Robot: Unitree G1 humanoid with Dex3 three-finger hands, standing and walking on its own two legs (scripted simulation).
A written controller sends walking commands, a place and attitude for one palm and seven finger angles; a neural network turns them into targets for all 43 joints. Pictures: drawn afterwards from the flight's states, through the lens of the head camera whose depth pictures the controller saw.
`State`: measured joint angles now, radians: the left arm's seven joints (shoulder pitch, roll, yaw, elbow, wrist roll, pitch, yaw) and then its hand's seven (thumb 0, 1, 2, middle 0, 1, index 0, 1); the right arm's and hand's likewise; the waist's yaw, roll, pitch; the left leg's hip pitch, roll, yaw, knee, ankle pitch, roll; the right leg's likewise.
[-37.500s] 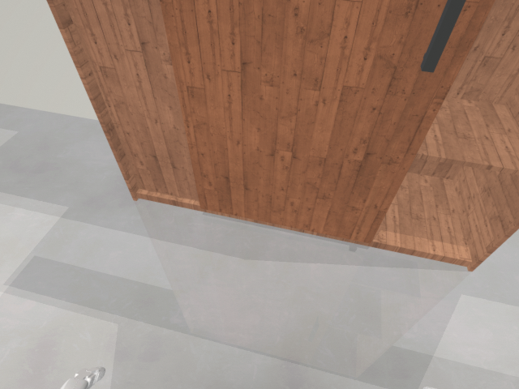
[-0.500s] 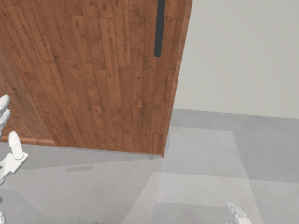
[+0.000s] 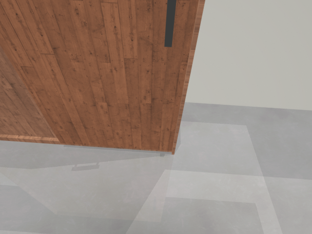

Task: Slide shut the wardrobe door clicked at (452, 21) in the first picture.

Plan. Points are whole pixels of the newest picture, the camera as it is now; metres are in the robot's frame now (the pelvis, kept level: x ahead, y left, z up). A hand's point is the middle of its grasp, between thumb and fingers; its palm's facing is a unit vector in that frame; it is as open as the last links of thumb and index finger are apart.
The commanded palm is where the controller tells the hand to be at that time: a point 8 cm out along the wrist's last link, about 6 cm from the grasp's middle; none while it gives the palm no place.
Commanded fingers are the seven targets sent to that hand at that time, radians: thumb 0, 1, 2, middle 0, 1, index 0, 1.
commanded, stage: let the arm hang, fingers relaxed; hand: left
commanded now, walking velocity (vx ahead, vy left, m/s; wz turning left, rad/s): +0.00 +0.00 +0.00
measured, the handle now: out of the picture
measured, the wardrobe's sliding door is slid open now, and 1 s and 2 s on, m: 0.00 0.00 0.00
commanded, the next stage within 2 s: look to check the result in 0.84 s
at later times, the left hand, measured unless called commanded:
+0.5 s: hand out of the picture +0.05 +0.22 -0.15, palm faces -0.02 -0.97 -0.26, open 7.3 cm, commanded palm none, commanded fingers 0.00 0.90 0.90 -0.20 -0.30 -0.20 -0.30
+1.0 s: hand out of the picture +0.04 +0.19 -0.15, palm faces -0.03 -0.98 -0.22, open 7.3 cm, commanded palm none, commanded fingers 0.00 0.90 0.90 -0.20 -0.30 -0.20 -0.30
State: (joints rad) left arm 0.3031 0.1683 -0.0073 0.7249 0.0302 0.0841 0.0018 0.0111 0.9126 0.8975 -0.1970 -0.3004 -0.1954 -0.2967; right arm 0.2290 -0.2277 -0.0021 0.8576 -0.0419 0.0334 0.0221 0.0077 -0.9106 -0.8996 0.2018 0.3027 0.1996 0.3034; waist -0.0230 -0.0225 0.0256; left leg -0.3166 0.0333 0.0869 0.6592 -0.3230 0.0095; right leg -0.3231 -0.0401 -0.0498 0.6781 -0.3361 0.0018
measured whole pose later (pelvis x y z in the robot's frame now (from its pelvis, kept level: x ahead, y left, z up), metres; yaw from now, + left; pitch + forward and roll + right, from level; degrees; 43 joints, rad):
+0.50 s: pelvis +0.01 +0.02 +0.02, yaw -1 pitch -1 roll +0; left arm 0.20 0.21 0.00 1.10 0.02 0.01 0.03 0.00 0.92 0.90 -0.20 -0.30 -0.20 -0.30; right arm 0.20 -0.19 -0.01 1.09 -0.02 0.02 -0.01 0.01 -0.93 -0.90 0.20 0.30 0.20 0.30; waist 0.00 0.02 0.04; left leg -0.18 0.01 0.12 0.40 -0.22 0.03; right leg -0.18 -0.05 -0.03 0.41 -0.21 0.03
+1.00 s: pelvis +0.02 +0.01 +0.02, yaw -2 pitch -1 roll +0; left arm 0.22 0.17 0.00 1.15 0.02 0.00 0.03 0.00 0.91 0.90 -0.20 -0.30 -0.20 -0.30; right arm 0.23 -0.16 -0.01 1.16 -0.02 0.01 -0.02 0.00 -0.91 -0.90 0.20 0.30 0.20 0.30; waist -0.01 0.00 0.05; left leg -0.14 0.02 0.12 0.37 -0.22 0.02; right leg -0.15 -0.03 -0.02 0.38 -0.21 0.02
